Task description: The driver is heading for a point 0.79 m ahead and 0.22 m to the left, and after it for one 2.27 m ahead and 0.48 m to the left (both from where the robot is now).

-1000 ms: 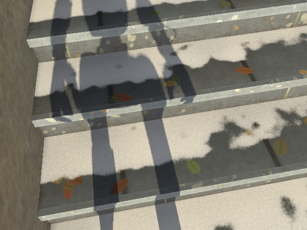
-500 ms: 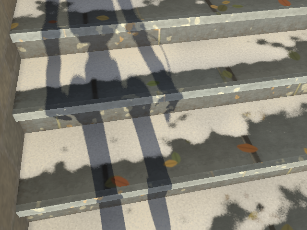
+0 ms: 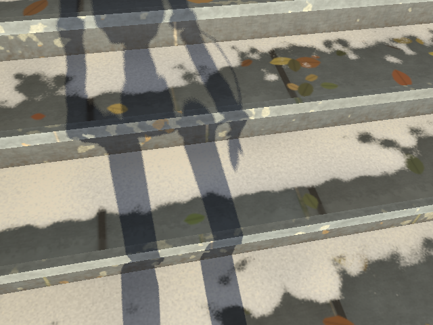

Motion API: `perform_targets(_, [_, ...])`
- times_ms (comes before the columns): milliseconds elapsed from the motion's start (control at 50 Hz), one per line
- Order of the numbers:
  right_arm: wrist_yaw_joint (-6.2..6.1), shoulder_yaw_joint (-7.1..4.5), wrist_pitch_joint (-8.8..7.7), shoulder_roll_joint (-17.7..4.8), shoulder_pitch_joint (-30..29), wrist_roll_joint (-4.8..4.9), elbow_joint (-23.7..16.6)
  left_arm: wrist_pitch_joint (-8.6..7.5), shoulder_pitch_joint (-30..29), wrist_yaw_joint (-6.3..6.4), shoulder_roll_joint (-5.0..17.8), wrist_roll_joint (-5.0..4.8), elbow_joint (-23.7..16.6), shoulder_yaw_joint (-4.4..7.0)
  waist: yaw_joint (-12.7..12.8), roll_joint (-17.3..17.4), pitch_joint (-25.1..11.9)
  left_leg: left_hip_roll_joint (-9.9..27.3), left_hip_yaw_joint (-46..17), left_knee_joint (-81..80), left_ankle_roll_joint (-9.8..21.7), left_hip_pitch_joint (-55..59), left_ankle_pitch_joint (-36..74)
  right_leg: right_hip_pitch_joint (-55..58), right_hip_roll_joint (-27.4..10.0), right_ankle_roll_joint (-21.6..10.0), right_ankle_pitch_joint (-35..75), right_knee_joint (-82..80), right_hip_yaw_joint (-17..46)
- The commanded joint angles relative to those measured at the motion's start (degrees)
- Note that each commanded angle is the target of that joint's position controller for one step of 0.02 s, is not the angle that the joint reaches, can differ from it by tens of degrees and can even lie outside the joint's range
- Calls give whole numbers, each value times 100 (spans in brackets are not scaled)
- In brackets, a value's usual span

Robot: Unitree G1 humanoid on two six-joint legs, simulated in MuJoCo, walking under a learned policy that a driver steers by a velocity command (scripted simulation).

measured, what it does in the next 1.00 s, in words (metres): climbs, turning left: left foot 0.14 m higher, then right foot 0.14 m higher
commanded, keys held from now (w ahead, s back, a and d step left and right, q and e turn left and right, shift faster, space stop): w+q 0.72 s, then w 0.24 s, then w+e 0.04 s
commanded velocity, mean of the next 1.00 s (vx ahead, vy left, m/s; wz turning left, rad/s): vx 0.50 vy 0.00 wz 0.45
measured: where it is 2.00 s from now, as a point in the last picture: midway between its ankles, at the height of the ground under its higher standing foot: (101, 21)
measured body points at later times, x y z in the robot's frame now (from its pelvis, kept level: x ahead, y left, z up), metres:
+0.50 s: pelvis +0.29 +0.04 +0.11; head +0.31 +0.03 +0.56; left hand +0.24 +0.28 -0.01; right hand +0.52 -0.13 +0.00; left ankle +0.36 +0.08 -0.53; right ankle +0.15 -0.10 -0.48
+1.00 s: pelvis +0.60 +0.10 +0.27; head +0.61 +0.11 +0.72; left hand +0.68 +0.37 +0.17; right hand +0.76 -0.11 +0.14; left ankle +0.43 +0.13 -0.32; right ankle +0.71 +0.06 -0.39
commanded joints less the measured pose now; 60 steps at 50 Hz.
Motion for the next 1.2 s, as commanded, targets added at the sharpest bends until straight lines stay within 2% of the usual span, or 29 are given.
perform_targets(20, [-117, 207, 112, 463, 107, -15, -693, -272, 663, -53, -356, 73, 553, -45, -309, 174, 365, 184, -280, 1935, 217, -2004, -73, 767, -1653, -175, -80, -3360, 2705])
perform_targets(100, [-145, 225, 339, 328, -177, 68, -642, -535, 1094, -115, -133, 87, 865, -35, -345, 78, 415, -62, -366, 1033, 136, -2637, 393, 990, -1400, 489, 1252, -3581, 1274])
perform_targets(180, [-255, 362, 427, 526, -1812, 13, -1187, -698, 1882, -173, 360, 135, 1218, 27, 39, -516, 256, -263, 281, 2928, 253, -4561, -615, 2405, -1628, 404, 2136, -3792, 1017])
perform_targets(240, [-204, 500, 463, 512, -2785, -41, -1633, -600, 2415, -39, 181, 72, 1412, -28, 157, -377, 510, -132, 668, 1635, 237, -4671, -771, 2490, -1336, 533, 1718, -4150, 661])
perform_targets(280, [-103, 513, 521, 347, -2821, -1, -1720, -602, 2600, 161, 508, 69, 1388, 35, 135, -707, 225, 124, 1074, 746, 213, -4420, -1046, 3054, -1544, 317, 2572, -4663, 534])
perform_targets(320, [-19, 574, 606, 452, -3065, -57, -1800, -478, 2644, 312, 598, 60, 1460, 71, 178, -634, -19, 317, 1458, -437, 244, -3733, -1679, 3717, -1485, 110, 3841, -4899, 196])
perform_targets(340, [-22, 583, 603, 358, -2811, 113, -1603, -447, 2051, 359, 413, -116, 1180, -55, -102, -312, -151, -40, 2018, -1619, 403, -2068, -1928, 3115, -1246, 210, 6825, -4608, -386])
perform_targets(360, [-71, 605, 651, 327, -2382, 172, -1455, -437, 2191, 447, 810, -176, 1096, 30, -168, -672, -563, -458, 2428, -2014, 432, -984, -1960, 3100, -1527, 112, 9687, -4007, -342])
perform_targets(400, [-140, 383, 695, -117, -670, 127, -983, -486, 1978, 388, 1303, -239, 880, 147, -706, -1358, -1458, -820, 2055, -2953, 716, 341, -2184, 3860, -2008, 69, 11227, -1886, -115])
perform_targets(420, [-100, 224, 584, -515, -239, 61, -841, -529, 1912, 280, 1515, -280, 679, 221, -924, -1267, -1686, -886, 1114, -4130, 897, 1319, -2169, 3428, -1876, 46, 9677, -460, -44])
perform_targets(440, [-123, -14, 562, -1199, -414, 55, -791, -601, 1824, 98, 987, -100, 189, 119, -660, 240, -1749, 170, -1687, -5569, 1620, 2439, -3266, 1187, -883, 400, 4886, 1934, 110])
perform_targets(460, [-152, -163, 668, -1375, -550, 16, -791, -611, 1271, -115, 888, 87, -114, 146, -623, 717, -1847, 1045, -4728, -7356, 2090, 2557, -3670, -226, 179, 607, 1122, 4187, 1218])
perform_targets(480, [-152, -177, 587, -1268, -1001, 32, -885, -627, 1260, -166, 484, 226, -439, 99, -170, 226, -1432, 1151, -4697, -7710, 1889, 2226, -3682, -887, -86, 553, 1427, 5194, 1965])
perform_targets(540, [-162, 8, 289, -522, -716, -35, -123, -512, 713, -20, -180, 268, -954, -181, 355, -781, 52, 737, -2767, -7156, 1363, 899, -1470, -2173, -306, 458, 1398, 6459, 1628])
perform_targets(580, [-87, 46, 142, -452, -439, -25, 243, -270, 738, 49, -543, 347, -1073, -394, 540, -570, 276, 336, -1576, -6847, 1013, 764, -787, -2827, -425, 335, 1132, 6692, 1649])
perform_targets(620, [-22, 88, 23, -477, -292, 1, 289, -134, 441, 87, -426, 341, -1165, -434, 535, -517, 475, 169, -1080, -6856, 745, 498, -596, -3032, -598, 421, 1069, 5761, 1469])
perform_targets(700, [-52, 58, -119, -838, 762, -38, 521, -104, -935, 194, -649, 334, -1702, -549, -57, 355, 197, 449, -1714, -7160, 696, 1679, -97, -4708, -615, 434, 441, 6822, 990])
perform_targets(780, [-305, 35, 11, -726, 1031, 118, 520, -35, -2258, 19, -668, 344, -2383, -708, -389, 358, 101, 539, -1743, -8599, 870, 1732, 1024, -3219, -681, 425, 212, 4014, 672])
perform_targets(820, [-437, 15, 50, -760, 679, 144, 342, 35, -1500, -34, -753, 239, -2047, -678, -15, 416, -496, 578, -810, -8461, 671, 1984, 4083, -1353, -438, 180, 198, 2759, 378])
perform_targets(880, [-280, -141, -105, -1378, -25, 160, -113, 90, 488, 60, 130, -76, -1365, -225, 1093, 745, -1705, 905, -691, -6377, 544, 2453, 8635, 1404, 112, 14, -127, 1224, 396])
perform_targets(900, [-128, -200, -214, -1452, -355, 220, -218, 55, 995, 114, 478, -29, -1210, -79, 1481, 574, -1903, 714, -469, -5108, 381, 2404, 8205, 2141, 155, -59, -36, -25, 635])
perform_targets(920, [-19, -130, -348, -1007, -584, 199, -425, 1, 1653, 162, 908, 190, -979, 116, 1646, -154, -1922, 70, -504, -3081, 146, 1323, 4879, 3056, -791, -501, -293, -1292, 2479])
perform_targets(940, [138, -57, -329, -360, 176, 126, -690, 95, 1436, 220, 1307, 119, -646, 262, 886, -2181, -2036, -1138, -374, -526, -218, -614, -776, 3474, -2247, -1435, 349, -3170, 6114])
perform_targets(960, [187, -19, -252, -293, 360, -208, -651, 142, 898, 191, 767, 13, -754, 200, 529, -1056, -1718, -730, -706, 753, -114, -1112, -577, 2858, -2134, -1387, -1376, -3477, 6603])
perform_targets(980, [189, 63, -208, -66, -31, -301, -928, 61, 469, 176, 278, -21, -558, 85, 198, -439, -687, -489, -333, 1185, -60, -1651, -207, 1998, -1856, -1203, -2608, -3485, 5834])
perform_targets(1040, [-8, 353, 118, 409, -485, -237, -1274, -228, 731, 111, -322, 152, 292, -58, -249, 260, 201, -135, -161, 2072, 80, -2464, -381, 838, -1329, -631, -680, -3277, 3654])
perform_targets(1080, [-99, 523, 254, 667, -911, -163, -1548, -312, 1230, -38, -188, 87, 766, -18, -242, -141, 442, 10, -8, 2327, 79, -3360, -757, 1122, -1072, -513, 258, -3273, 2852])
perform_targets(1120, [-119, 561, 310, 464, -1347, -173, -1740, -360, 1283, -50, -15, -15, 808, -14, -256, -111, 570, 279, 423, 1254, -79, -3275, -597, 853, -796, -508, 671, -3562, 2488])
perform_targets(1200, [-167, 579, 266, 532, -2363, -216, -2075, -559, 2054, 95, 564, 55, 921, 102, 180, -522, 192, 412, 736, 2362, -153, -4547, -899, 2193, -1139, -910, 1542, -3863, 3179])
Keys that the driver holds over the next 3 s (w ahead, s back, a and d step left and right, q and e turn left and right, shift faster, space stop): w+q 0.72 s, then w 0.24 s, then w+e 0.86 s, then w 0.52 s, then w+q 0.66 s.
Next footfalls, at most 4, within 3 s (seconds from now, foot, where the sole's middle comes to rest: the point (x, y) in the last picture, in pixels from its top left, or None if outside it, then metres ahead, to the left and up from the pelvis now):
0.42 left None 0.40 0.09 -0.57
0.90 right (188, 191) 0.74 0.08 -0.43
1.40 left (71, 97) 0.97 0.41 -0.29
1.94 right None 1.34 0.24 -0.15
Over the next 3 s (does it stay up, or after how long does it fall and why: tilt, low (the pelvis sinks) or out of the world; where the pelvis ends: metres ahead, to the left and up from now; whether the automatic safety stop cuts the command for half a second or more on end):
stays up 1.78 0.32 0.62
